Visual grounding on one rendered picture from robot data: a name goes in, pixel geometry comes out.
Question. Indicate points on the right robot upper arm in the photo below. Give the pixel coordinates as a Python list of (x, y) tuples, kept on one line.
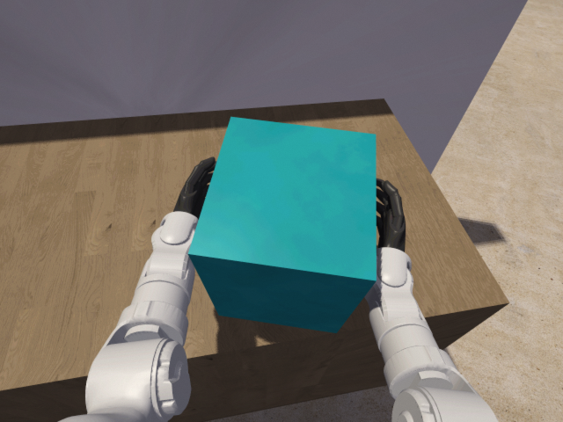
[(429, 404)]

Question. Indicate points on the left robot hand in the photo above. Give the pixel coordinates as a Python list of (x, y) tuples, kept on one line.
[(193, 193)]

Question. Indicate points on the left robot forearm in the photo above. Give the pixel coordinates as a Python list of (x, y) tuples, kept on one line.
[(163, 292)]

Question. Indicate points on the left robot upper arm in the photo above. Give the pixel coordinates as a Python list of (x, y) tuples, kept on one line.
[(140, 381)]

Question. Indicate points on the pedestal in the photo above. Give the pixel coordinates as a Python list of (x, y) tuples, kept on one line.
[(79, 203)]

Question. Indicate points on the carton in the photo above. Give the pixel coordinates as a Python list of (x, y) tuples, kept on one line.
[(288, 230)]

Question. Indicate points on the right robot hand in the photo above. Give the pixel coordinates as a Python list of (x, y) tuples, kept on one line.
[(392, 224)]

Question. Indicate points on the right robot forearm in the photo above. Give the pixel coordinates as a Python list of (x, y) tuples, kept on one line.
[(411, 355)]

